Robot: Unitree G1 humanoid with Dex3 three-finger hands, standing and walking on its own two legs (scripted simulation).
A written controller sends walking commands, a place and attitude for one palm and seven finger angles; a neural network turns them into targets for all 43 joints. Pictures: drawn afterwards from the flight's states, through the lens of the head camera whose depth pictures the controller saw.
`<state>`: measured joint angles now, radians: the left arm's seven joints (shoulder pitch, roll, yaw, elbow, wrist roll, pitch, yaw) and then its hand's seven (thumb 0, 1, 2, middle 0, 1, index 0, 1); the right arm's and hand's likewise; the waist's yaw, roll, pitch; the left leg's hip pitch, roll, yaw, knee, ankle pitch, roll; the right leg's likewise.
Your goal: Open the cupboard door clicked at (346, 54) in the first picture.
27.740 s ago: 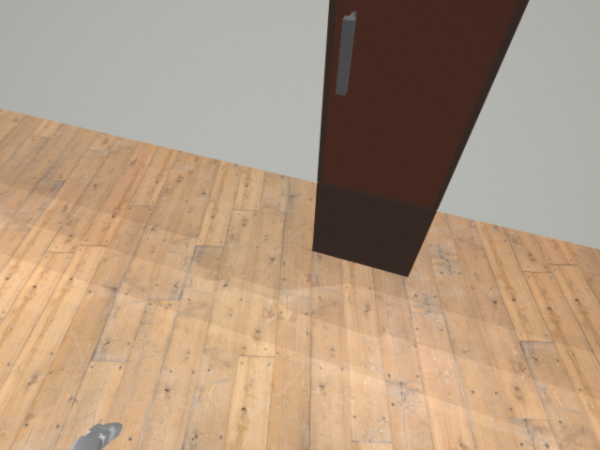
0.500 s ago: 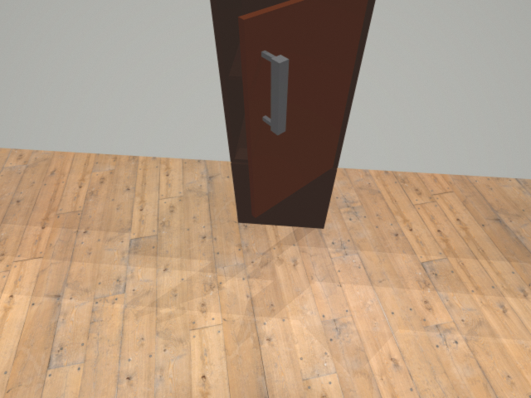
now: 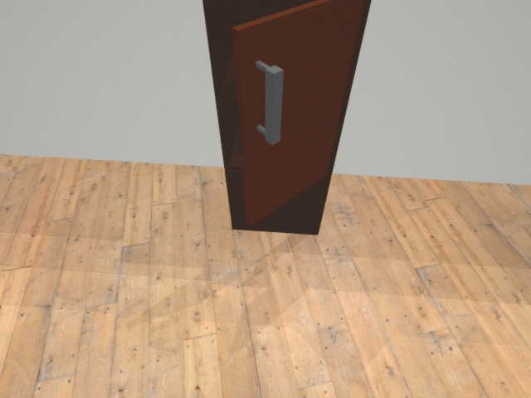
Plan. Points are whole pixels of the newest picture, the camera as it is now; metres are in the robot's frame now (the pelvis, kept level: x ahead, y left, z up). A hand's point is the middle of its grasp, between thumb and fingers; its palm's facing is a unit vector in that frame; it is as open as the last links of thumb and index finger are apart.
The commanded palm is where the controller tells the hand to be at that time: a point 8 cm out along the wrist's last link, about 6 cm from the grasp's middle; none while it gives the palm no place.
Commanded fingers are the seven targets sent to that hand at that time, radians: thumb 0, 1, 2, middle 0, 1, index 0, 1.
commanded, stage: look to check the result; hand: left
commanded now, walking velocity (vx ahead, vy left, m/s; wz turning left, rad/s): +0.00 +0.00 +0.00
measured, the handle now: (266, 104) +0.66 +0.04 +0.09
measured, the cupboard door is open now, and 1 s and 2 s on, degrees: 45 45 45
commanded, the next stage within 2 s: walk to a spot facing it in 0.58 s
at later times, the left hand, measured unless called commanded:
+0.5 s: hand out of the picture +0.05 +0.21 -0.16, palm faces +0.02 -0.96 -0.28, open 7.4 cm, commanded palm none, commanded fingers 0.00 0.90 0.90 -0.20 -0.30 -0.20 -0.30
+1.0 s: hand out of the picture +0.07 +0.20 -0.18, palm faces -0.07 -0.96 -0.25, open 7.4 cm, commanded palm none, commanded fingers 0.00 0.90 0.90 -0.20 -0.30 -0.20 -0.30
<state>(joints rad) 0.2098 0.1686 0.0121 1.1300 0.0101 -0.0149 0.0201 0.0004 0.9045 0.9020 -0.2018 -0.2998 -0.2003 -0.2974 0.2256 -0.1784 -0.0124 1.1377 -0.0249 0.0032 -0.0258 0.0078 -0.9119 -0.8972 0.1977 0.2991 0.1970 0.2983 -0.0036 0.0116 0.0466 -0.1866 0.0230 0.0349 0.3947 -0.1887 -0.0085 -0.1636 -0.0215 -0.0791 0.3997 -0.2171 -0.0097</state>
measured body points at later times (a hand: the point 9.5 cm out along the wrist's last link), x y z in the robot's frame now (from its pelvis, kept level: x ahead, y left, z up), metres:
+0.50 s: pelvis +0.02 -0.01 +0.00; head +0.03 -0.02 +0.45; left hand +0.05 +0.26 -0.14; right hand +0.06 -0.26 -0.16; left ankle +0.02 +0.12 -0.74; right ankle +0.00 -0.11 -0.74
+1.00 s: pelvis +0.01 -0.01 -0.01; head +0.05 -0.01 +0.44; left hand +0.08 +0.25 -0.16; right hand +0.05 -0.26 -0.16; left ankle +0.02 +0.12 -0.74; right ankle +0.00 -0.11 -0.74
